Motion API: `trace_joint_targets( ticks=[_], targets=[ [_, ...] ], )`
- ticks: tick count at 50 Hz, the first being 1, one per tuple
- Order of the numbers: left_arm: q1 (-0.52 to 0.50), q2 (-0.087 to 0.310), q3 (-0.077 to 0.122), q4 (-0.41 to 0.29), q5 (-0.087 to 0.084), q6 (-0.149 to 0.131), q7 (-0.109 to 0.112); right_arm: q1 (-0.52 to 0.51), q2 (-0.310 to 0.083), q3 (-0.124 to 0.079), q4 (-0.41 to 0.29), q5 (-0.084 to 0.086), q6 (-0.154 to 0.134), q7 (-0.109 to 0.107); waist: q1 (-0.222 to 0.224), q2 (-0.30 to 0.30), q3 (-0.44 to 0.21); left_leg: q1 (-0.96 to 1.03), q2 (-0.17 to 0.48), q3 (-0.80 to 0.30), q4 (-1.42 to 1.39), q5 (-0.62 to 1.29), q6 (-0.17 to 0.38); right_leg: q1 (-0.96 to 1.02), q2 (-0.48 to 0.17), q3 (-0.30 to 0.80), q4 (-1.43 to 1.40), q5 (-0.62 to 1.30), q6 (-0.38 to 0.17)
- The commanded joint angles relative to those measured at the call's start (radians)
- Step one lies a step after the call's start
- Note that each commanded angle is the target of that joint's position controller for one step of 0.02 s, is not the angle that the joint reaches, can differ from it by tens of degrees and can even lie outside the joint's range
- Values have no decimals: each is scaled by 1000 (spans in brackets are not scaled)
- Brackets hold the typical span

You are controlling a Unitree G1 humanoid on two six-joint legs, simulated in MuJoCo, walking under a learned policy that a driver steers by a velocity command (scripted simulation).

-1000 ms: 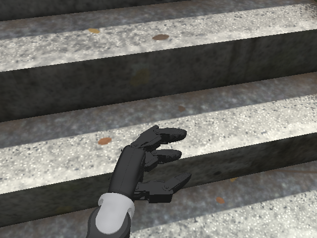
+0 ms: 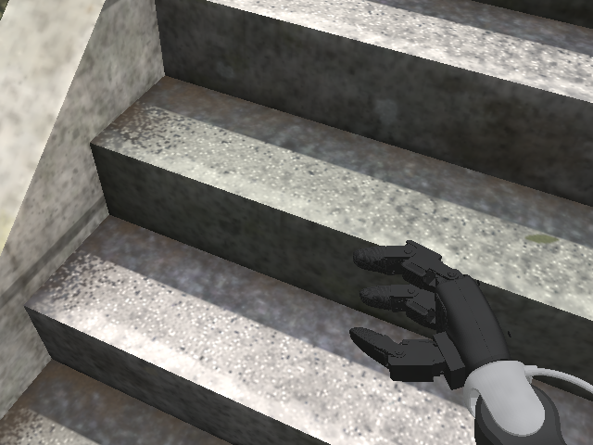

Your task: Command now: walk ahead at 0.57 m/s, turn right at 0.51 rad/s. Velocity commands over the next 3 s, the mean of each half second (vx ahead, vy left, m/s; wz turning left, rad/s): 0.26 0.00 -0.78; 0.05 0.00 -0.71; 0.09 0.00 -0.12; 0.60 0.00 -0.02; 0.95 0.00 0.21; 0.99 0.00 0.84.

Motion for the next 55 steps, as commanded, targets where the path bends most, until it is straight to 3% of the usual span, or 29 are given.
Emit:
trace_joint_targets(
  ticks=[1, 2, 3, 4, 5, 6, 7, 8, 10, 11, 12, 13, 15, 16, 17, 18, 19, 21, 26, 31, 36, 39, 41, 42, 43, 45, 47, 50, 55],
  targets=[
    [-226, 246, 58, -205, -11, -33, 6, 169, -178, -60, 1, 2, 11, -63, -190, 79, -235, 918, -86, 204, -622, -113, -22, -262, 18, 45, 0, 1316, -113],
    [-333, 291, 80, -271, 10, -24, 7, 335, -284, -106, 63, 18, 8, -59, -264, 35, -266, 1015, -86, 178, -918, 90, -19, -108, 63, 45, 233, 1519, -28],
    [-444, 281, 91, -347, 27, -21, 13, 502, -292, -132, 159, 68, 31, -70, -293, 5, -225, 1112, -34, 89, -1373, 300, -29, -102, 63, 72, 447, 1169, 1],
    [-394, 126, 60, -378, 54, -33, -16, 484, -309, -142, 290, 120, 56, -78, -154, 203, -45, 1150, 68, 29, -1607, 695, -32, -275, 103, -29, 747, 94, 52],
    [-350, 14, 29, -377, 46, -67, -23, 473, -256, -124, 369, 81, 71, -85, -106, 301, 154, 1251, 128, 10, -1488, 1126, -78, -695, 139, -51, 1294, -428, 49],
    [-308, -39, 23, -426, 8, -81, -36, 576, -211, -128, 384, -41, 92, -87, -77, 315, 15, 1620, 383, -126, -1023, 1831, 80, -1197, 178, -26, 1787, -598, 69],
    [-339, -32, 12, -454, -21, -79, -35, 590, -171, -133, 424, -72, 111, -93, -74, 226, -100, 1758, 433, -118, -1056, 1692, 140, -1405, 136, -23, 1988, -593, 61],
    [-456, -52, -14, -543, -51, -68, -32, 544, -160, -146, 458, -51, 108, -101, -61, 222, -75, 1817, 434, -80, -1159, 1341, 121, -1565, 30, 6, 2015, -604, 57],
    [-548, -136, -82, -693, -33, -46, -49, 256, -149, -155, 441, 48, 132, -105, 130, 153, 32, 1403, 376, 106, -1356, 817, 9, -1405, -162, 3, 1619, -583, 57],
    [-486, -76, -78, -749, 1, -35, -71, 3, -238, -169, 385, 81, 159, -132, 293, 197, 34, 1011, 308, 220, -1492, 763, -45, -1029, -233, -7, 1258, -447, 69],
    [-283, 18, -53, -668, 44, -26, -74, -160, -428, -227, 314, 104, 180, -139, 349, 151, -132, 653, 150, 313, -1490, 846, -5, -320, -101, -151, 928, -107, 66],
    [-168, 131, 21, -530, 49, -4, -44, -90, -494, -259, 275, 63, 159, -131, 303, 132, -284, 635, 153, 269, -1422, 1377, 79, 45, 105, -287, 1063, 68, 99],
    [149, 285, 97, -402, 82, 40, -4, -176, -518, -253, 246, 116, 122, -83, 419, 128, -406, 864, 208, 196, -970, 1681, 80, 157, 38, -117, 767, 45, 20],
    [16, 295, 93, -391, 76, 43, 22, -19, -362, -216, 219, 133, 117, -70, 247, -131, -340, 701, 68, 92, -581, 925, 20, 197, 36, 133, 343, 103, -106],
    [-263, 337, 94, -481, 93, 46, 74, 114, -260, -180, 199, 83, 103, -29, 69, -530, -402, 443, -167, -39, -22, 37, -18, 220, -122, 714, -76, -36, -287],
    [-355, 257, 68, -507, 97, 40, 59, 232, -267, -171, 236, 29, 65, 17, 32, -439, -478, 382, -176, -162, 251, -41, -4, 281, -114, 653, 0, 121, -251],
    [-292, 213, 55, -435, 60, 53, 5, 186, -191, -149, 274, -7, 50, 21, 17, -137, -288, 395, -172, -80, 368, -155, -9, 111, 4, 303, 158, 564, -164],
    [-294, 178, 52, -434, 26, 43, -9, 196, -185, -136, 172, 19, 56, 5, -21, 20, -143, 224, -184, -107, 462, -179, -29, -92, -55, 550, -2, 282, -186],
    [-471, 153, 57, -501, 11, 72, 33, 166, -185, -127, 88, 30, 104, -55, -73, 31, 125, 260, -133, -33, 88, -156, -59, -346, 44, 396, -104, 2, -100],
    [-519, 173, 43, -601, 67, 101, 66, 199, -146, -137, 62, 59, 156, -87, -41, -46, 29, 437, -211, -14, 136, -88, -122, -405, -4, 537, -168, -59, -132],
    [-549, 160, 67, -659, 16, 109, 92, 257, -129, -122, 66, 87, 155, -100, -50, -98, 9, 518, -150, -88, -616, -250, -131, -138, -21, 573, -156, -90, -39],
    [-393, 138, 81, -589, 9, 93, 70, 252, -191, -168, 146, 126, 151, -85, 46, -155, -26, 757, -97, -57, -1215, -208, -79, -23, -17, 515, -17, -25, -45],
    [-254, 59, 70, -528, 17, 75, 18, 183, -249, -185, 152, 56, 156, -73, 137, 114, -65, 1022, 105, -197, -1165, 437, 7, -266, 180, 238, 479, -238, 44],
    [-251, 155, 86, -529, 0, 39, 1, 250, -281, -200, 76, -12, 151, -90, 56, 299, -161, 1026, 356, -561, -1202, 814, 258, -420, 216, 209, 763, -379, 144],
    [-294, 239, 109, -522, -9, 26, -10, 253, -275, -200, 45, -7, 142, -105, 19, 222, -149, 954, 432, -679, -1174, 680, 370, -478, 131, 175, 1049, -347, 220],
    [-445, 188, 80, -533, 6, 57, -7, 267, -199, -167, 50, 39, 169, -141, -11, 32, 20, 882, 242, -451, -1173, 197, 243, -592, 61, 142, 1273, -182, 220],
    [-590, 88, 25, -620, -6, 51, 1, 337, -243, -163, 83, 54, 207, -159, -34, 53, 141, 861, 95, -314, -1240, -81, 213, -670, 62, 64, 1156, -52, 229],
    [-601, 69, -13, -611, -22, 18, -5, 558, -261, -181, 120, 39, 200, -154, -109, 151, 61, 1074, 121, -379, -1382, -537, 214, -763, 13, -12, 867, -82, 232],
    [-486, 31, -27, -493, 9, 13, -12, 481, -204, -176, 169, 64, 190, -126, -53, 190, 22, 901, 60, -150, -1386, -19, 178, -291, -55, -140, 435, -16, 186]
  ],
)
